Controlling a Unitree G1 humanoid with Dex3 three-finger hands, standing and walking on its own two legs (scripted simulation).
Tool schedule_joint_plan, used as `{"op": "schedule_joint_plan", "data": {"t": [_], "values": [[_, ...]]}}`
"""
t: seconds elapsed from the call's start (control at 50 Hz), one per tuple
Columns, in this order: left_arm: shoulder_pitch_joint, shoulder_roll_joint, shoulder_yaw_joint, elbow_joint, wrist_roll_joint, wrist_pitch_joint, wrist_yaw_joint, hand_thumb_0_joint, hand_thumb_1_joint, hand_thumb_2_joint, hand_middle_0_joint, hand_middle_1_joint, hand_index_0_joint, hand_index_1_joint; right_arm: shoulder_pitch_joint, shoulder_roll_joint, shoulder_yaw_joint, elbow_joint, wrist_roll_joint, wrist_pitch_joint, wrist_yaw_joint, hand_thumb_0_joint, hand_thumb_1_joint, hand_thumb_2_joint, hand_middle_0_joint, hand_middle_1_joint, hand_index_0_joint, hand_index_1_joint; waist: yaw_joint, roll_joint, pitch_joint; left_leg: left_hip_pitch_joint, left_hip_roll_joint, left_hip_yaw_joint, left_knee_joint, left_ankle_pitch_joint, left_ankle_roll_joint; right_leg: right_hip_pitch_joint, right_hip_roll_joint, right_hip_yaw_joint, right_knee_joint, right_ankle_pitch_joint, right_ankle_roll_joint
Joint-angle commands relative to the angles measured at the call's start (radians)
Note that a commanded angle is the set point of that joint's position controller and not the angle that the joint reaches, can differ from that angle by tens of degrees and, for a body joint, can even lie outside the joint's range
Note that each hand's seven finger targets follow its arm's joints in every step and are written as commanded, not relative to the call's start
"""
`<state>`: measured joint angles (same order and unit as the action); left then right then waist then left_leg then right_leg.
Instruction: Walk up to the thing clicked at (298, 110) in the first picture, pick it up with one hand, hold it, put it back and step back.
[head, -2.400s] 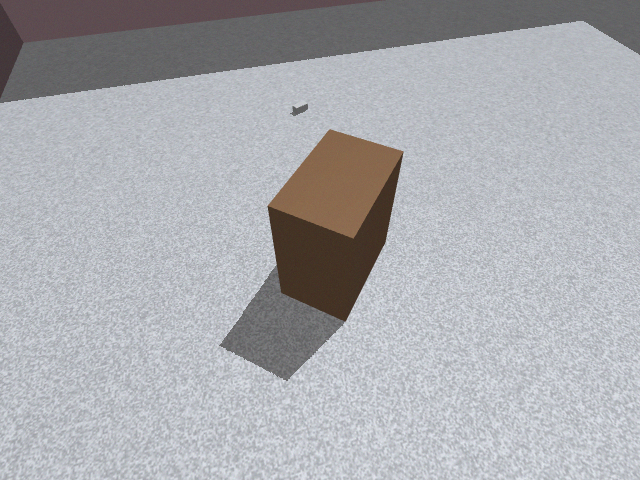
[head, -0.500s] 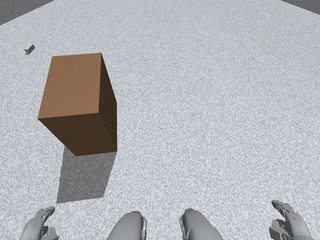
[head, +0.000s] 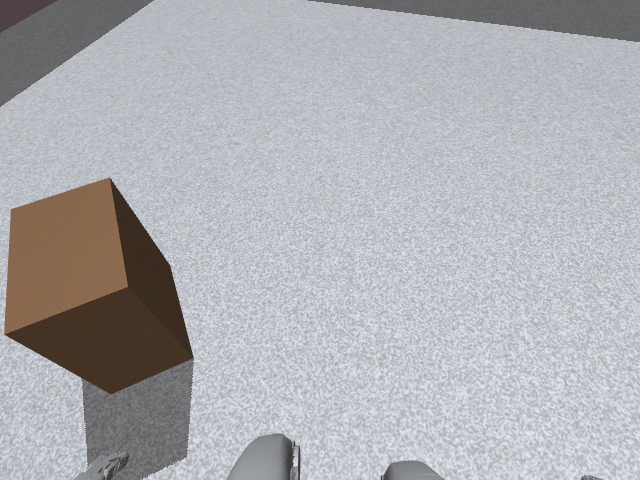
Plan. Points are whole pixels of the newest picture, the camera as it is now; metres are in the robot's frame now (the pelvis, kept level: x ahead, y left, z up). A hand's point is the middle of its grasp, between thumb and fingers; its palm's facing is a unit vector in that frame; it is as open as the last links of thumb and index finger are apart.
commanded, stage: walk up
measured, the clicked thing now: out of the picture +1.14 +1.63 -0.73
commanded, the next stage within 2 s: stand in 1.34 s
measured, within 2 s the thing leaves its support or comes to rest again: neither
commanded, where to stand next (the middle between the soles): +0.08 +0.00 m, yaw -7 degrees
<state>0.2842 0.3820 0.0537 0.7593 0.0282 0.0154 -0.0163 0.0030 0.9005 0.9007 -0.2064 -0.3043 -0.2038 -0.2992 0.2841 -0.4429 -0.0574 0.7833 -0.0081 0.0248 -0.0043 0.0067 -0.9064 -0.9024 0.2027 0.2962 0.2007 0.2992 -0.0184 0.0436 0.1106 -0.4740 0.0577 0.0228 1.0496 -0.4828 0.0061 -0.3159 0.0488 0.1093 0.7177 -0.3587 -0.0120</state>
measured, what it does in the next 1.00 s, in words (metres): steps on the spot: left foot, then right foot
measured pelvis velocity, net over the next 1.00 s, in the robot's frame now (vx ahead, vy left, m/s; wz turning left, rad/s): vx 0.00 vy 0.00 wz -0.17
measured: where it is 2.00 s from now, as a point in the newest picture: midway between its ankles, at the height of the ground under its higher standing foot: outside the picture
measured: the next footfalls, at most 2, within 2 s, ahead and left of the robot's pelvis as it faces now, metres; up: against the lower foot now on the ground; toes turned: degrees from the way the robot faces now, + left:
left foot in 0.14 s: +0.07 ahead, +0.12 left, +0.00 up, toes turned -6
right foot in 0.46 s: +0.04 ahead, -0.14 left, +0.00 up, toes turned -5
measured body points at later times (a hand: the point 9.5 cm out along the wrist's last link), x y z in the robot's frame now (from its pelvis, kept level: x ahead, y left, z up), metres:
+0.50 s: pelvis -0.01 -0.01 +0.00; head +0.02 -0.01 +0.45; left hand +0.10 +0.30 -0.11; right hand +0.02 -0.34 -0.11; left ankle +0.02 +0.13 -0.72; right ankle +0.00 -0.14 -0.72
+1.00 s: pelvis +0.00 +0.00 +0.02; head +0.01 +0.00 +0.47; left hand +0.17 +0.28 -0.10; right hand +0.03 -0.31 -0.11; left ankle +0.03 +0.13 -0.72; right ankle +0.00 -0.14 -0.72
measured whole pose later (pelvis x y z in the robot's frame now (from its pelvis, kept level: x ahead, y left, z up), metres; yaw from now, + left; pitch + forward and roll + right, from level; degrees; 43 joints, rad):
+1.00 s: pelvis +0.00 +0.00 +0.02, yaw -10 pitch -3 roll +0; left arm 0.09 0.35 0.00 1.05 0.00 -0.03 0.00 0.00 0.90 0.90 -0.20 -0.30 -0.20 -0.30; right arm 0.14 -0.36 0.00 1.06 -0.01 -0.01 0.02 0.00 -0.91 -0.90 0.20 0.30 0.20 0.30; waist -0.01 0.00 0.05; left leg -0.19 0.04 0.06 0.51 -0.28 -0.01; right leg -0.23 0.01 0.10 0.52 -0.25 0.02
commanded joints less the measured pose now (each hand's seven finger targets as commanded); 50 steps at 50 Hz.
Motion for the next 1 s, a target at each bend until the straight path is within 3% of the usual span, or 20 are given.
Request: {"op": "schedule_joint_plan", "data": {"t": [0.0,0.04,0.1,0.12,0.14,0.16,0.18,0.2,0.24,0.34,0.42,0.46,0.48,0.5,0.54,0.62,0.66,0.68,0.76,0.98], "values": [[0.002,0.275,0.086,-0.084,0.003,-0.040,0.028,0.000,0.900,0.900,-0.200,-0.300,-0.200,-0.300,0.000,-0.175,-0.048,-0.068,-0.010,-0.045,-0.009,0.000,-0.900,-0.900,0.200,0.300,0.200,0.300,0.042,-0.224,-0.072,-0.039,-0.007,-0.008,-0.086,0.013,0.004,0.039,-0.172,0.292,-0.246,0.139,-0.202],[0.009,0.272,0.083,-0.082,0.005,-0.039,0.028,0.000,0.900,0.900,-0.200,-0.300,-0.200,-0.300,-0.005,-0.163,-0.044,-0.063,-0.013,-0.055,-0.007,0.000,-0.900,-0.900,0.200,0.300,0.200,0.300,0.047,-0.233,-0.096,0.018,-0.023,-0.010,-0.200,-0.005,0.010,0.045,-0.184,0.305,-0.221,0.158,-0.207],[-0.066,0.252,0.068,-0.091,-0.014,-0.025,0.023,0.000,0.900,0.900,-0.200,-0.300,-0.200,-0.300,0.091,-0.147,-0.053,-0.016,-0.015,-0.074,-0.009,0.000,-0.900,-0.900,0.200,0.300,0.200,0.300,-0.028,-0.180,-0.119,0.293,-0.071,0.019,-0.478,0.131,0.022,-0.116,-0.155,0.230,-0.116,0.170,-0.161],[-0.053,0.192,0.050,-0.098,-0.021,-0.024,0.025,0.000,0.900,0.900,-0.200,-0.300,-0.200,-0.300,0.115,-0.171,-0.061,-0.012,-0.029,-0.083,-0.013,0.000,-0.900,-0.900,0.200,0.300,0.200,0.300,-0.039,-0.080,-0.137,0.376,-0.008,-0.106,-0.576,0.132,0.045,-0.181,-0.103,0.203,-0.007,0.140,-0.104],[-0.031,0.120,0.026,-0.096,-0.029,-0.025,0.028,0.000,0.900,0.900,-0.200,-0.300,-0.200,-0.300,0.096,-0.238,-0.074,-0.020,-0.043,-0.089,-0.017,0.000,-0.900,-0.900,0.200,0.300,0.200,0.300,-0.031,0.129,-0.130,0.411,0.204,-0.435,-0.710,0.070,0.100,-0.304,0.039,0.123,0.185,-0.054,-0.031],[-0.002,0.184,0.036,-0.067,-0.023,-0.021,0.040,0.000,0.900,0.900,-0.200,-0.300,-0.200,-0.300,0.024,-0.277,-0.078,-0.046,-0.033,-0.091,-0.017,0.000,-0.900,-0.900,0.200,0.300,0.200,0.300,-0.007,0.088,-0.100,0.318,0.351,-0.581,-0.780,-0.064,0.172,-0.315,0.054,0.073,0.275,-0.187,-0.010],[-0.002,0.254,0.051,-0.037,-0.017,-0.022,0.046,0.000,0.900,0.900,-0.200,-0.300,-0.200,-0.300,-0.019,-0.299,-0.086,-0.045,-0.022,-0.093,-0.009,0.000,-0.900,-0.900,0.200,0.300,0.200,0.300,-0.009,0.085,-0.060,0.197,0.409,-0.633,-0.799,-0.150,0.247,-0.241,0.005,0.090,0.344,-0.212,-0.008],[0.003,0.273,0.054,-0.021,-0.014,-0.030,0.040,0.000,0.900,0.900,-0.200,-0.300,-0.200,-0.300,-0.064,-0.270,-0.081,-0.049,-0.023,-0.094,-0.006,0.000,-0.900,-0.900,0.200,0.300,0.200,0.300,0.016,0.062,-0.016,0.148,0.378,-0.562,-0.787,-0.142,0.264,-0.204,-0.023,0.071,0.348,-0.190,-0.006],[0.007,0.249,0.065,0.012,-0.016,-0.036,0.024,0.000,0.900,0.900,-0.200,-0.300,-0.200,-0.300,-0.069,-0.217,-0.060,-0.046,-0.027,-0.098,-0.009,0.000,-0.900,-0.900,0.200,0.300,0.200,0.300,0.022,0.070,0.012,0.172,0.227,-0.335,-0.755,-0.028,0.175,-0.215,-0.008,0.064,0.293,-0.098,-0.016],[-0.020,0.203,0.043,0.030,-0.019,-0.056,0.009,0.000,0.900,0.900,-0.200,-0.300,-0.200,-0.300,-0.027,-0.214,-0.055,-0.020,-0.031,-0.087,0.004,0.000,-0.900,-0.900,0.200,0.300,0.200,0.300,-0.018,0.175,-0.058,0.274,0.186,-0.171,-0.669,0.182,0.172,-0.117,-0.030,-0.073,0.036,-0.098,-0.001],[0.060,0.184,0.044,0.097,-0.010,-0.079,0.030,0.000,0.900,0.900,-0.200,-0.300,-0.200,-0.300,-0.059,-0.167,-0.034,-0.026,-0.011,-0.053,0.011,0.000,-0.900,-0.900,0.200,0.300,0.200,0.300,0.036,0.117,-0.143,0.222,0.128,-0.034,-0.421,0.467,0.114,0.144,0.012,-0.127,-0.278,0.146,-0.023],[0.041,0.265,0.064,0.096,0.004,-0.090,0.042,0.000,0.900,0.900,-0.200,-0.300,-0.200,-0.300,-0.050,-0.084,-0.007,-0.042,0.005,-0.049,0.008,0.000,-0.900,-0.900,0.200,0.300,0.200,0.300,0.029,-0.109,-0.154,0.016,0.040,0.020,-0.262,0.257,0.029,0.260,-0.160,0.194,-0.272,0.284,-0.095],[0.000,0.305,0.060,0.086,-0.006,-0.090,0.043,0.000,0.900,0.900,-0.200,-0.300,-0.200,-0.300,-0.061,-0.094,-0.010,-0.032,0.007,-0.041,0.003,0.000,-0.900,-0.900,0.200,0.300,0.200,0.300,0.025,-0.139,-0.131,0.023,-0.004,-0.003,-0.244,-0.008,0.015,0.153,-0.322,0.398,-0.320,0.167,-0.205],[-0.047,0.325,0.059,0.075,-0.007,-0.088,0.041,0.000,0.900,0.900,-0.200,-0.300,-0.200,-0.300,-0.060,-0.129,-0.025,-0.006,0.000,-0.036,-0.002,0.000,-0.900,-0.900,0.200,0.300,0.200,0.300,0.019,-0.163,-0.089,0.099,0.009,-0.040,-0.199,-0.077,0.016,0.030,-0.361,0.435,-0.309,0.148,-0.261],[-0.082,0.273,0.043,0.078,-0.011,-0.086,0.037,0.000,0.900,0.900,-0.200,-0.300,-0.200,-0.300,-0.056,-0.136,-0.028,0.023,0.005,-0.047,0.002,0.000,-0.900,-0.900,0.200,0.300,0.200,0.300,-0.004,-0.160,-0.071,0.119,0.012,-0.043,-0.293,-0.063,0.032,0.021,-0.289,0.298,-0.292,0.198,-0.211],[-0.144,0.227,0.022,0.087,-0.020,-0.085,0.035,0.000,0.900,0.900,-0.200,-0.300,-0.200,-0.300,-0.003,-0.125,-0.021,0.087,0.004,-0.064,0.002,0.000,-0.900,-0.900,0.200,0.300,0.200,0.300,-0.031,-0.186,-0.148,0.322,0.022,-0.052,-0.513,0.315,0.040,-0.023,-0.192,0.141,-0.184,0.406,-0.101],[-0.127,0.192,0.011,0.106,-0.029,-0.078,0.034,0.000,0.900,0.900,-0.200,-0.300,-0.200,-0.300,-0.078,-0.179,-0.029,0.085,0.001,-0.071,0.002,0.000,-0.900,-0.900,0.200,0.300,0.200,0.300,0.005,-0.097,-0.151,0.296,0.112,-0.174,-0.574,0.332,0.086,-0.020,-0.104,0.054,-0.152,0.269,-0.044],[-0.111,0.201,0.014,0.130,-0.027,-0.077,0.035,0.000,0.900,0.900,-0.200,-0.300,-0.200,-0.300,-0.111,-0.182,-0.025,0.093,0.009,-0.068,0.009,0.000,-0.900,-0.900,0.200,0.300,0.200,0.300,0.026,-0.097,-0.133,0.232,0.123,-0.170,-0.562,0.264,0.099,0.039,-0.090,0.045,-0.186,0.147,-0.045],[-0.164,0.220,0.010,0.161,-0.023,-0.085,0.034,0.000,0.900,0.900,-0.200,-0.300,-0.200,-0.300,-0.122,-0.140,-0.005,0.141,0.006,-0.061,0.013,0.000,-0.900,-0.900,0.200,0.300,0.200,0.300,0.004,-0.089,-0.127,0.260,0.039,-0.056,-0.551,0.253,0.042,0.054,-0.161,0.129,-0.254,0.224,-0.074],[-0.226,0.177,-0.012,0.252,-0.031,-0.067,0.031,0.000,0.900,0.900,-0.200,-0.300,-0.200,-0.300,-0.208,-0.143,0.005,0.226,0.001,-0.067,0.011,0.000,-0.900,-0.900,0.200,0.300,0.200,0.300,0.025,-0.008,-0.148,0.295,0.102,-0.092,-0.712,0.309,0.053,0.159,-0.106,0.035,-0.273,0.289,-0.025]]}}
